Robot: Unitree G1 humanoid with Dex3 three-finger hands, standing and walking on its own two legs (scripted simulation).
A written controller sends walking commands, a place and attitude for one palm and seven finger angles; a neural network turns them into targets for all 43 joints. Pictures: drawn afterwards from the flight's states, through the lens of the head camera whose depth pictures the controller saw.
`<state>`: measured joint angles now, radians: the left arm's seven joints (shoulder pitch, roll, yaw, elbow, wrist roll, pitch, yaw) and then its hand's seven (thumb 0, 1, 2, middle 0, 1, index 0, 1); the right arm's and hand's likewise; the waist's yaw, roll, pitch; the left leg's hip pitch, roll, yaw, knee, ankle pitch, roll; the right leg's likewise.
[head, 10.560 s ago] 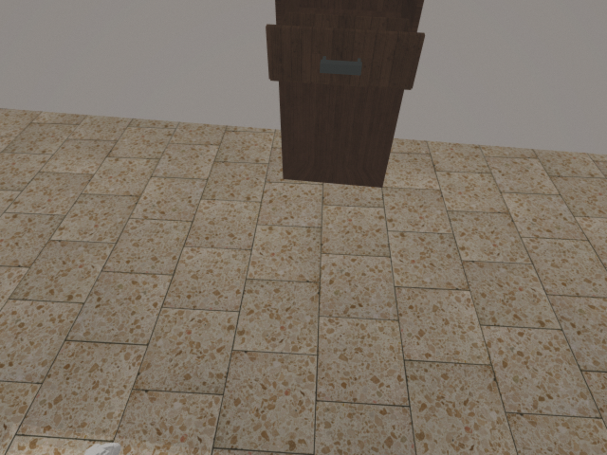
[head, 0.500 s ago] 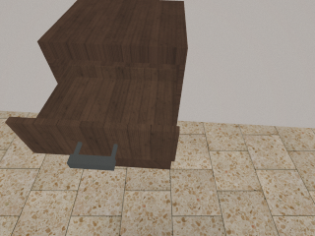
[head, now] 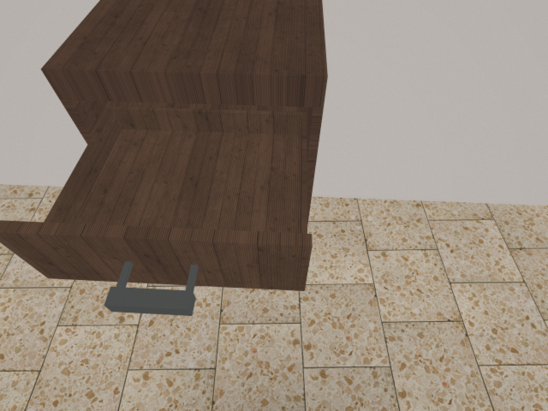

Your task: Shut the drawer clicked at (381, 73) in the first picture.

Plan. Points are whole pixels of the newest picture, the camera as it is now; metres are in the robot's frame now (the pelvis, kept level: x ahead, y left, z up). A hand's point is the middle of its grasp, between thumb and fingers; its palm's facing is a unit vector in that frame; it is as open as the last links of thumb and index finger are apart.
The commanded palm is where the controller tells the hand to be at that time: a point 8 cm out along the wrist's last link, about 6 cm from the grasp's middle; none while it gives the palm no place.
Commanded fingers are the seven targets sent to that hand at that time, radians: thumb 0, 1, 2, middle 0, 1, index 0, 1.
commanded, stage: come to a stop and stand still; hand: left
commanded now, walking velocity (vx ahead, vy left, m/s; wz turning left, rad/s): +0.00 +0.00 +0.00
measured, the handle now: (155, 285) +0.29 +0.21 -0.01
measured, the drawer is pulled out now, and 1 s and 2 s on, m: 0.30 0.30 0.30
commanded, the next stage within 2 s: look again from close up in 0.50 s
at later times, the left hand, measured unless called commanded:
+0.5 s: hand out of the picture -0.03 +0.22 -0.17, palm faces +0.00 -0.97 -0.23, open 7.4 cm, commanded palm none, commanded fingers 0.00 0.90 0.90 -0.20 -0.30 -0.20 -0.30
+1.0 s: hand out of the picture -0.03 +0.19 -0.17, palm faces +0.00 -0.98 -0.20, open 7.4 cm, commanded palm none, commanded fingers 0.00 0.90 0.90 -0.20 -0.30 -0.20 -0.30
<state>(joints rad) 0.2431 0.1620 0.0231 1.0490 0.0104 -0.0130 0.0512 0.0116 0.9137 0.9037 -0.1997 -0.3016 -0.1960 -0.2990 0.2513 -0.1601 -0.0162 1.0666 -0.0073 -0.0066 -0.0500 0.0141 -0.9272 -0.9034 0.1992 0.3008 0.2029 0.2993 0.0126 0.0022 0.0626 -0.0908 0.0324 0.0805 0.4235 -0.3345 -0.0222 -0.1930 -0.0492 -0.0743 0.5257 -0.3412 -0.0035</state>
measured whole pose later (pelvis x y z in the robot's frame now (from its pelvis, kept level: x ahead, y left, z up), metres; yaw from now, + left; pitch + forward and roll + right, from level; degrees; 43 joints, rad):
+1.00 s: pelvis -0.04 +0.02 +0.00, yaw -1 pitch -2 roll +1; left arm 0.29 0.14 -0.01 1.10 0.01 -0.01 0.04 0.01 0.91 0.90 -0.20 -0.30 -0.20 -0.30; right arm 0.30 -0.14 0.02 1.13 -0.01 -0.01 -0.02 0.01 -0.92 -0.90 0.20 0.30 0.20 0.30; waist 0.00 0.01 0.04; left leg -0.15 -0.01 0.09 0.43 -0.25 0.03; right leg -0.15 -0.06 -0.04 0.46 -0.28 0.03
